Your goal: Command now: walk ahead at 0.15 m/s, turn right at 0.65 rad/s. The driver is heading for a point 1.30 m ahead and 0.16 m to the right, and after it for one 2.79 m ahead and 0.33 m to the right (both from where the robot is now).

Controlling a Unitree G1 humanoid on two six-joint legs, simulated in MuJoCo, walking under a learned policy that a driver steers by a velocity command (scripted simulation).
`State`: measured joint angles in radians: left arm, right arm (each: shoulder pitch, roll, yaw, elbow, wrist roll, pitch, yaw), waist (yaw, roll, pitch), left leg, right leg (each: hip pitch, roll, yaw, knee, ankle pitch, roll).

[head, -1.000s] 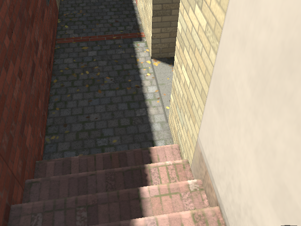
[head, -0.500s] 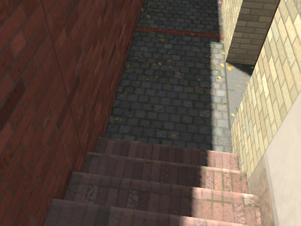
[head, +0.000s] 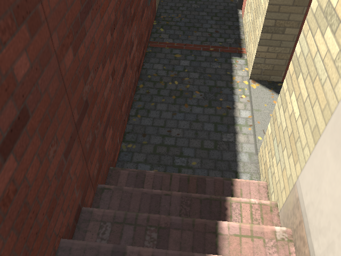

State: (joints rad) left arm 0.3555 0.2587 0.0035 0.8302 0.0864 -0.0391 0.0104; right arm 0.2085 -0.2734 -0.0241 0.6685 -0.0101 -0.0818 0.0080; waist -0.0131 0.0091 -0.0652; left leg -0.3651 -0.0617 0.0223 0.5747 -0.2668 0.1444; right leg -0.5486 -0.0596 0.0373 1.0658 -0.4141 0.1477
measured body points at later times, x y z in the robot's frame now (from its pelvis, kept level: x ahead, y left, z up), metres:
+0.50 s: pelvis +0.06 -0.14 -0.03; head +0.06 -0.16 +0.42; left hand +0.18 +0.10 -0.16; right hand +0.05 -0.41 -0.17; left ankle +0.18 +0.01 -0.67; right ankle -0.01 -0.21 -0.73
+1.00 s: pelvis +0.33 -0.18 -0.21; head +0.35 -0.17 +0.24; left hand +0.41 +0.08 -0.34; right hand +0.35 -0.43 -0.35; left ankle +0.26 -0.14 -0.90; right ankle +0.43 -0.37 -0.84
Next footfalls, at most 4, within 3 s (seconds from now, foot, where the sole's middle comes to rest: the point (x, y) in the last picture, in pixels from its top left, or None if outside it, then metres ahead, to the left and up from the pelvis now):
0.34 right None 0.03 -0.22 -0.77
0.82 left None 0.30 -0.14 -0.94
1.18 right None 0.56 -0.28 -1.11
1.44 left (178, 248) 0.72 -0.04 -1.13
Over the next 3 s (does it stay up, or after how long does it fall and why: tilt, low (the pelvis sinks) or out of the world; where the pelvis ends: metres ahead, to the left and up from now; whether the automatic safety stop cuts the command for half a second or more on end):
stays up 1.29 -0.29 -0.88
